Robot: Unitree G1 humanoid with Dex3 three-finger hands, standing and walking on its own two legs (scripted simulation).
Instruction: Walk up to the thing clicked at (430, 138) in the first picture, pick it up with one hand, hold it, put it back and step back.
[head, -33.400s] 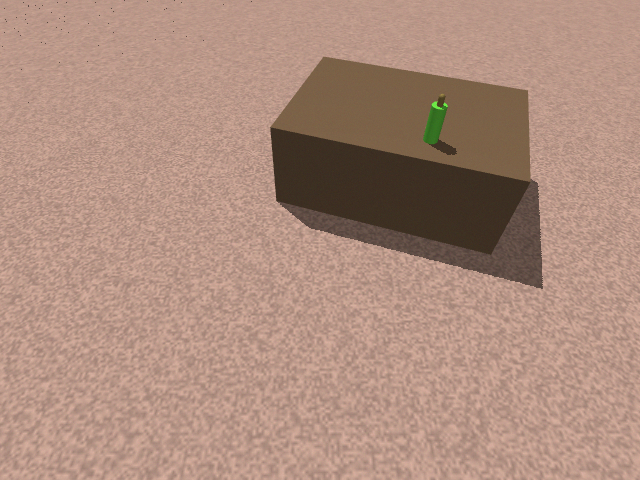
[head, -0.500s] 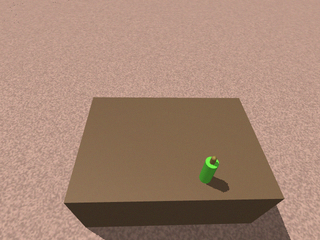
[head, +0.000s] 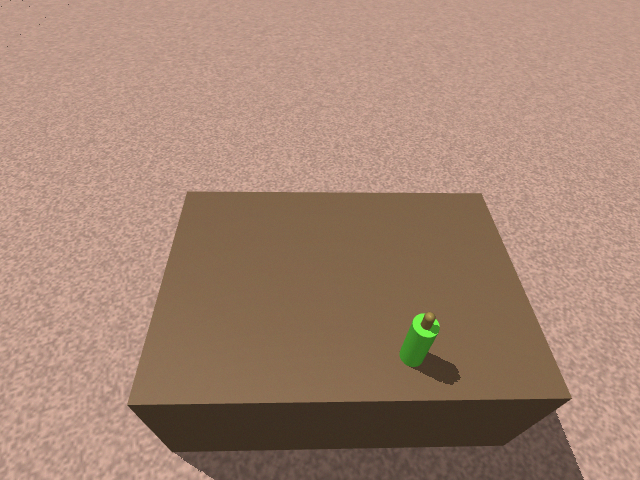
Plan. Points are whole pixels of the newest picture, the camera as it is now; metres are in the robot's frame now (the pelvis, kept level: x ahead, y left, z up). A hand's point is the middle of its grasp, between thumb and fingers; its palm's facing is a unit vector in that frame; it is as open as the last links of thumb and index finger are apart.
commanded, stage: stand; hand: right
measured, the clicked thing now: (420, 336) +0.47 -0.22 -0.30
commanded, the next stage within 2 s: step back in 0.22 s
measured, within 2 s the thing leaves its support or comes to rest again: neither
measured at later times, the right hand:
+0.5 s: hand out of the picture +0.09 -0.30 -0.18, palm faces -0.02 +0.94 -0.35, open 7.4 cm
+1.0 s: hand out of the picture -0.02 -0.26 -0.16, palm faces -0.16 +0.90 -0.39, open 7.4 cm
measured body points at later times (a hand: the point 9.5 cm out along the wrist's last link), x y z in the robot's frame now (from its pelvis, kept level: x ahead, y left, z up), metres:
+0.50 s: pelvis -0.04 -0.04 -0.02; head +0.02 -0.05 +0.42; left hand +0.04 +0.29 -0.14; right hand +0.09 -0.35 -0.15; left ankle +0.03 +0.12 -0.74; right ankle -0.07 -0.15 -0.75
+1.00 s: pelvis -0.14 -0.01 -0.02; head -0.07 +0.02 +0.42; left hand -0.05 +0.31 -0.15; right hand -0.01 -0.30 -0.13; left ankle -0.13 +0.10 -0.75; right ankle -0.13 -0.15 -0.68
